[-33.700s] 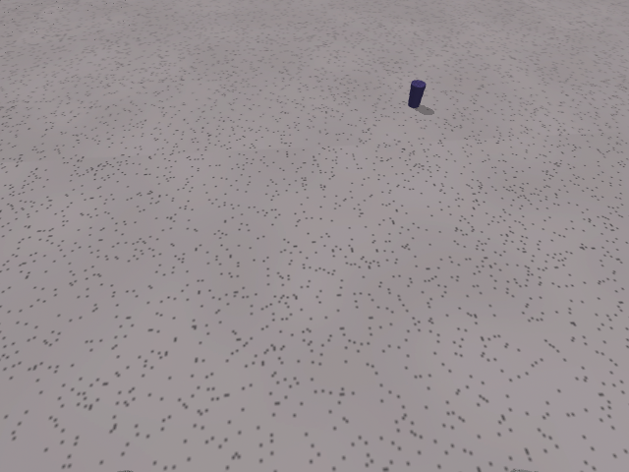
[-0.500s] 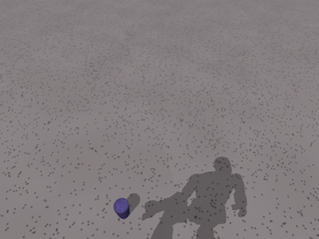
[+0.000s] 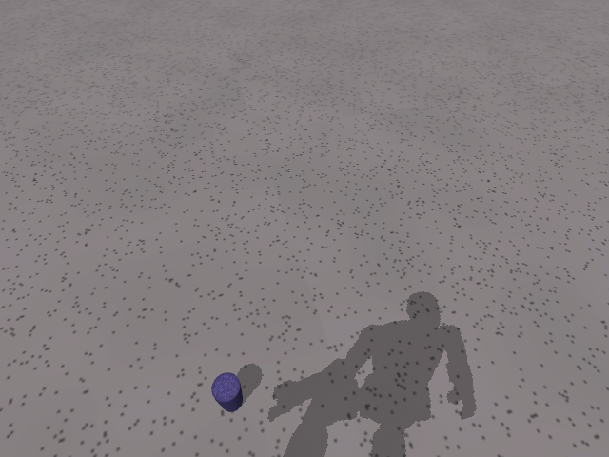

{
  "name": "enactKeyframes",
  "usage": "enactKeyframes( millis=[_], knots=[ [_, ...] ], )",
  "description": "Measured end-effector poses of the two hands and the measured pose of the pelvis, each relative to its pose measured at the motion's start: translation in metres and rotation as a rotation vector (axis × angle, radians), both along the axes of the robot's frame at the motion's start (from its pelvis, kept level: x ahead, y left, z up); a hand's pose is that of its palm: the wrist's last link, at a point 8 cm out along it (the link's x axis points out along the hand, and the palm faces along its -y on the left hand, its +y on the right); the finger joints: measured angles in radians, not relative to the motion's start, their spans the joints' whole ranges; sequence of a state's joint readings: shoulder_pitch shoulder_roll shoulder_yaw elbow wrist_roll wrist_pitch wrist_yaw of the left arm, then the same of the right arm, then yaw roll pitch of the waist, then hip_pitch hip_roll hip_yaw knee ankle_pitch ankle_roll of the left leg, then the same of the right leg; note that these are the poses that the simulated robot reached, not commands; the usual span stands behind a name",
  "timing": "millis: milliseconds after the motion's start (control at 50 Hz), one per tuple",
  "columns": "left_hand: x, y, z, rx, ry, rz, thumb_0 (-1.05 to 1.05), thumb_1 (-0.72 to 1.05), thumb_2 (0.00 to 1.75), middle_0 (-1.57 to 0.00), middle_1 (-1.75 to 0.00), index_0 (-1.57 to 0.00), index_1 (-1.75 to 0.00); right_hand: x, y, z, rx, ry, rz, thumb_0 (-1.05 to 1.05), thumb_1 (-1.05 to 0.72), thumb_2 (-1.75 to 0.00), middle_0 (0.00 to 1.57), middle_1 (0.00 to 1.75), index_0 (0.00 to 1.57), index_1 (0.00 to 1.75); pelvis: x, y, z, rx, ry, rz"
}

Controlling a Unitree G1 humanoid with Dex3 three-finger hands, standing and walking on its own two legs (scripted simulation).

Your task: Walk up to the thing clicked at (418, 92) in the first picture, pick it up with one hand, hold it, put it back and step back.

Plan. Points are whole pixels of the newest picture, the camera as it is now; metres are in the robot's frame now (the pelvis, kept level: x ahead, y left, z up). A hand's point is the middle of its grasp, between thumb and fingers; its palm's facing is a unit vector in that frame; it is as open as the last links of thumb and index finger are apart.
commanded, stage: stand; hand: left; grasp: from above
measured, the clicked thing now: (229, 394) +0.39 +0.24 -0.71
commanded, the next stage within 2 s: step back in 1.24 s
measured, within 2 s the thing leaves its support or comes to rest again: neither
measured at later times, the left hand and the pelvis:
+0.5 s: hand out of the picture +0.09 +0.24 -0.16, palm faces +0.00 -0.95 -0.32, open 7.4 cm; pelvis +0.01 +0.00 +0.00, yaw +0 degrees
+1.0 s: hand out of the picture +0.09 +0.24 -0.16, palm faces -0.01 -0.95 -0.33, open 7.4 cm; pelvis +0.02 -0.01 +0.00, yaw -1 degrees
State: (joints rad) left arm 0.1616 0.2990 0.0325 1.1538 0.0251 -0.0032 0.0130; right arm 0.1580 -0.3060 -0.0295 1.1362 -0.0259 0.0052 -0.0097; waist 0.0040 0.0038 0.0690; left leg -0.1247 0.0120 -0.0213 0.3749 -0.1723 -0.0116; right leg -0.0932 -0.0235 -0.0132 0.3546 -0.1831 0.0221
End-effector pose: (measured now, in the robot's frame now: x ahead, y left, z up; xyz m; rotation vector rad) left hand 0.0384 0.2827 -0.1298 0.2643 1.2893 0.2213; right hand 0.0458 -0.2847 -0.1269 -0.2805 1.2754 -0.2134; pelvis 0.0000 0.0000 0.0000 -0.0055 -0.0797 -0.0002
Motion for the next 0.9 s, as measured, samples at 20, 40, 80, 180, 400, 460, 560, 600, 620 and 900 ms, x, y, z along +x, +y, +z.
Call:
enactKeyframes(
  millis=[20,40,80,180,400,460,560,600,620,900],
  knots=[
    [0.002,0.000,0.000,-0.001,-0.002,-0.001,0.01,0.91,0.90,-0.20,-0.30,-0.21,-0.30,0.000,0.000,0.000,-0.001,0.000,0.000,0.00,-0.91,-0.90,0.20,0.30,0.20,0.30,0.000,0.000,0.000,0.000,0.001,-0.001],
    [0.004,-0.001,0.000,-0.002,-0.005,-0.002,0.01,0.91,0.90,-0.20,-0.30,-0.21,-0.30,0.001,-0.001,0.000,-0.001,0.000,0.000,0.00,-0.91,-0.90,0.20,0.30,0.20,0.30,0.001,0.000,0.000,0.000,0.001,-0.001],
    [0.008,-0.001,0.001,-0.003,-0.011,-0.005,0.01,0.91,0.90,-0.20,-0.30,-0.21,-0.30,0.003,-0.001,0.001,-0.002,-0.003,0.000,0.00,-0.91,-0.90,0.20,0.30,0.20,0.30,0.002,0.000,0.000,0.001,0.002,-0.002],
    [0.018,-0.001,0.002,-0.002,-0.025,-0.016,0.01,0.91,0.89,-0.20,-0.30,-0.21,-0.30,0.007,0.000,0.001,0.001,-0.009,0.004,0.00,-0.91,-0.90,0.20,0.30,0.20,0.30,0.005,-0.001,0.001,0.002,0.007,-0.003],
    [0.035,0.001,0.007,0.007,-0.041,-0.024,0.01,0.91,0.90,-0.20,-0.30,-0.21,-0.30,0.020,-0.002,0.001,0.003,-0.016,0.011,0.00,-0.91,-0.90,0.20,0.30,0.20,0.30,0.012,-0.002,0.002,0.005,0.017,-0.006],
    [0.039,0.001,0.008,0.009,-0.044,-0.026,0.01,0.91,0.90,-0.20,-0.30,-0.21,-0.30,0.023,-0.003,0.001,0.002,-0.020,0.012,0.00,-0.91,-0.90,0.20,0.30,0.20,0.30,0.013,-0.002,0.002,0.005,0.019,-0.006],
    [0.043,0.001,0.009,0.010,-0.052,-0.029,0.01,0.91,0.90,-0.20,-0.30,-0.21,-0.30,0.028,-0.006,0.003,-0.002,-0.027,0.015,0.00,-0.91,-0.90,0.20,0.30,0.20,0.30,0.015,-0.003,0.002,0.006,0.021,-0.006],
    [0.044,0.001,0.009,0.010,-0.051,-0.032,0.01,0.91,0.90,-0.20,-0.30,-0.21,-0.30,0.030,-0.007,0.003,-0.003,-0.027,0.015,0.00,-0.91,-0.90,0.20,0.30,0.20,0.30,0.015,-0.004,0.002,0.005,0.022,-0.005],
    [0.044,0.000,0.008,0.010,-0.051,-0.032,0.01,0.91,0.90,-0.20,-0.30,-0.21,-0.30,0.030,-0.007,0.004,-0.004,-0.027,0.015,0.00,-0.91,-0.90,0.20,0.30,0.20,0.30,0.016,-0.004,0.002,0.005,0.024,-0.005],
    [0.046,0.000,0.008,0.010,-0.044,-0.039,0.01,0.91,0.89,-0.20,-0.30,-0.21,-0.30,0.034,-0.013,0.006,-0.011,-0.025,0.013,0.00,-0.91,-0.90,0.20,0.30,0.20,0.30,0.018,-0.007,0.003,0.005,0.029,-0.007]
  ],
)
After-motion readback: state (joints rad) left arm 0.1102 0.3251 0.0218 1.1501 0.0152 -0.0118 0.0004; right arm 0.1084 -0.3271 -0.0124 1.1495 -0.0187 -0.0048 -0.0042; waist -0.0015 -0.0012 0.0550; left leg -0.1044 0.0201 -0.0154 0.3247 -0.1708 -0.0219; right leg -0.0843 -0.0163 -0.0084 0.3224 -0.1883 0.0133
